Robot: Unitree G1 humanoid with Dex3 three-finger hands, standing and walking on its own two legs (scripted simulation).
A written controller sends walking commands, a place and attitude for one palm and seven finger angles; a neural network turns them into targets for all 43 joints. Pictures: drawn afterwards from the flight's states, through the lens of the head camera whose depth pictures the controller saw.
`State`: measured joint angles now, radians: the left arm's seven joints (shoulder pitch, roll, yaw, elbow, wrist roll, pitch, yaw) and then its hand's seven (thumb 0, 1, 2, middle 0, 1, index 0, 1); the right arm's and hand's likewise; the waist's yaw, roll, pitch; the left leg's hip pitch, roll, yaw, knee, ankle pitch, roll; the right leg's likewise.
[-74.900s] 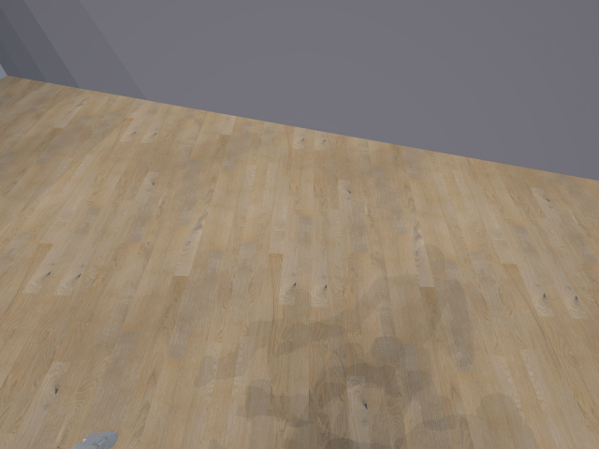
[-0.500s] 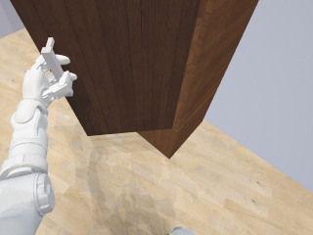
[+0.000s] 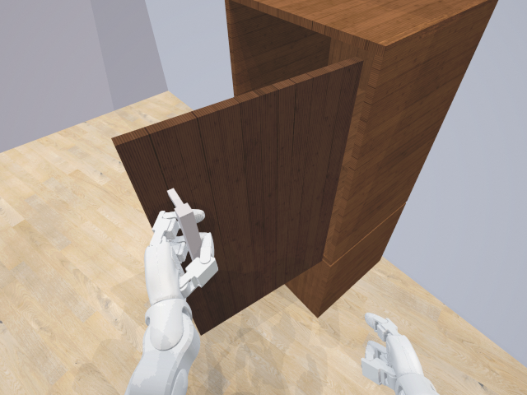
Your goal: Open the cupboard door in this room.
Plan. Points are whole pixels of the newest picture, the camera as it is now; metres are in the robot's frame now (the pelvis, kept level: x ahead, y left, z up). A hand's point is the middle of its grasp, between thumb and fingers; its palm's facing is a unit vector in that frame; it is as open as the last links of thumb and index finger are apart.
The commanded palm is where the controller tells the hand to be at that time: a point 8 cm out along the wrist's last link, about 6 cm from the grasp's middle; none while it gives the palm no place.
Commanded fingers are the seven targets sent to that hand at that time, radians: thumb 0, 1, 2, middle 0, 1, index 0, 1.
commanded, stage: pull the door open along its arc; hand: left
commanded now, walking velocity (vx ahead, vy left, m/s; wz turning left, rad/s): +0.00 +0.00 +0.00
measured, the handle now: (188, 234) +0.33 +0.14 +0.09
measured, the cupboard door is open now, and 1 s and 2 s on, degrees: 83 87 88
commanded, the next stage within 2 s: open thumb and fingers to let go in 0.08 s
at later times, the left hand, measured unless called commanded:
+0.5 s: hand (227, 272) +0.27 +0.07 +0.09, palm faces +0.39 -0.92 -0.02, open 8.4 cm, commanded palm +0.22 +0.11 +0.08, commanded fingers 0.00 -0.29 0.39 -0.31 -1.22 -0.31 -1.22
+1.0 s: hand (225, 269) +0.27 +0.07 +0.09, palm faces +0.34 -0.94 +0.00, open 14.9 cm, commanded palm +0.23 +0.12 +0.08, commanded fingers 0.00 -0.50 0.30 -0.15 -0.30 -0.15 -0.30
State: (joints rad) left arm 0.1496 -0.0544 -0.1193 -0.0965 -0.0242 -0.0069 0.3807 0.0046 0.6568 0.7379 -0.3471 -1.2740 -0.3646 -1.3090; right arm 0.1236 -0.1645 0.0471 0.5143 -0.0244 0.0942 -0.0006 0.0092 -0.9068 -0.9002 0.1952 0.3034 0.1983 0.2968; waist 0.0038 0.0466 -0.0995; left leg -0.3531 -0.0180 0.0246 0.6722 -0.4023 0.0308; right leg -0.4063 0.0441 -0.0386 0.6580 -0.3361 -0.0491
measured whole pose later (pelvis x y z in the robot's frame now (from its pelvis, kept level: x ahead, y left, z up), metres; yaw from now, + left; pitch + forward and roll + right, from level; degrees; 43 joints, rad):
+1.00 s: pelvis -0.03 -0.01 +0.00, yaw +3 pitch +2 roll +0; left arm 0.02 -0.08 -0.19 0.09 0.03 -0.07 0.48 -0.01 -0.49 0.30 -0.29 -0.74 -0.29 -0.74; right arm 0.16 -0.18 0.04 0.59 -0.05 0.06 -0.04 0.01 -0.91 -0.90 0.20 0.30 0.20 0.30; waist 0.01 0.04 -0.05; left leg -0.34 -0.03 -0.02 0.66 -0.35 0.01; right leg -0.38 0.03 -0.08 0.65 -0.30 -0.07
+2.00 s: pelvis -0.01 -0.01 -0.01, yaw +2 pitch +4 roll +0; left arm 0.41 0.18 -0.01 -0.23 -0.17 -0.14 -0.13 -0.01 -0.49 0.30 -0.20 -0.32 -0.19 -0.32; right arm 0.24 -0.23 0.05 0.51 0.01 -0.12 -0.05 0.01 -0.90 -0.90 0.20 0.30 0.20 0.30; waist 0.02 0.05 -0.07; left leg -0.39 -0.02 0.00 0.74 -0.42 0.02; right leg -0.44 0.04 -0.07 0.73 -0.36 -0.06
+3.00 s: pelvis -0.02 +0.02 +0.00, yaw +2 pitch +0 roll -2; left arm 0.51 0.30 0.16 -0.42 -0.15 -0.04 -0.08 -0.01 -0.39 0.35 -0.16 -0.30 -0.16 -0.30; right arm 0.24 -0.23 0.07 0.56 0.02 -0.23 -0.09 0.01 -0.90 -0.90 0.20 0.30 0.20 0.30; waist 0.05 0.06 -0.05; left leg -0.29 -0.03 -0.01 0.69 -0.39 0.05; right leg -0.31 0.03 -0.07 0.63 -0.32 -0.03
